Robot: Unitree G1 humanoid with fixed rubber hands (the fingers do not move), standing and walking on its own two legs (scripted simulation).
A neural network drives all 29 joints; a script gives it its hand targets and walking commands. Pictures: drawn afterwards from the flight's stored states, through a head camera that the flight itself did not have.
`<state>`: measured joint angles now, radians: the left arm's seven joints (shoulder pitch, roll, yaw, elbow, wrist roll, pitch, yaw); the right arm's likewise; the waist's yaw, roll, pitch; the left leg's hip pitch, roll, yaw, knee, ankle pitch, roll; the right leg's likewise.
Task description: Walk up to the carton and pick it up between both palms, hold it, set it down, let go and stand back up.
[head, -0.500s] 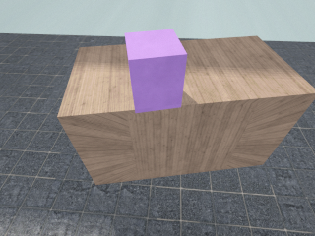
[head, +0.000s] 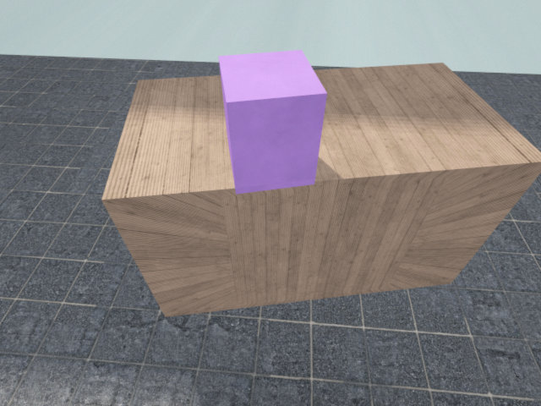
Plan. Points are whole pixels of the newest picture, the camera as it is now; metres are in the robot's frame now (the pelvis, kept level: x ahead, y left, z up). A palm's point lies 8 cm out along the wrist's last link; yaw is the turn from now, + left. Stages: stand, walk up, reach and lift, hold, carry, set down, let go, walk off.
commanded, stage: stand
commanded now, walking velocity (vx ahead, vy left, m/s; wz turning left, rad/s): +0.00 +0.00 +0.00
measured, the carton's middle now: (268, 122) +0.74 +0.04 +0.02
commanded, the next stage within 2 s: walk up in 0.16 s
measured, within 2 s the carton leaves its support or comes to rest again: neither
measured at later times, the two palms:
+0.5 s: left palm out of the picture -0.01 +0.22 -0.15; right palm out of the picture -0.04 -0.20 -0.14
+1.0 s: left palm out of the picture +0.11 +0.12 -0.15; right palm (488, 363) +0.25 -0.36 -0.14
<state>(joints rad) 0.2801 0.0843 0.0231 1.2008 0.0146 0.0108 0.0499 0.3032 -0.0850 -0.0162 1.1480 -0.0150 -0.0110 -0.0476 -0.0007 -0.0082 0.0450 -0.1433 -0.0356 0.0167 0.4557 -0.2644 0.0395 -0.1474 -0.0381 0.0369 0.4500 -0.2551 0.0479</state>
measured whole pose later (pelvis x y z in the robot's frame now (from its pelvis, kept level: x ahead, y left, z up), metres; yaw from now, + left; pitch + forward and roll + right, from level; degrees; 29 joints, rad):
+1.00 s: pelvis +0.16 -0.12 -0.02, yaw +15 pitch -6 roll -2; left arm 0.33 0.19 0.00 0.95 0.03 -0.03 0.01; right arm 0.37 -0.25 -0.05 0.88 -0.06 -0.04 0.00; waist 0.01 0.04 0.10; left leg -0.47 -0.01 0.00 1.14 -0.51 0.01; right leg -0.21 -0.05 -0.20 0.64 -0.32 -0.03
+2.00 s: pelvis +0.32 -0.15 -0.03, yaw +20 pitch -3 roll +0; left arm 0.23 0.28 0.03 0.81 0.02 0.07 0.04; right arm 0.22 -0.20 -0.02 0.78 -0.01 0.04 0.00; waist 0.01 -0.04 0.10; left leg -0.28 0.01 0.05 0.76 -0.43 0.02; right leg -0.50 -0.04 0.03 0.94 -0.53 0.00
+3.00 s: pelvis +0.30 -0.10 -0.02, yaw +8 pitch +0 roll +0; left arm 0.35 0.18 0.00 0.87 0.04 -0.03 0.11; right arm 0.15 -0.35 -0.01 0.87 -0.09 0.10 0.01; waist 0.02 0.09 0.12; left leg -0.47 0.02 0.00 1.05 -0.50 -0.04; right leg -0.37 0.04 0.18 0.65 -0.28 0.06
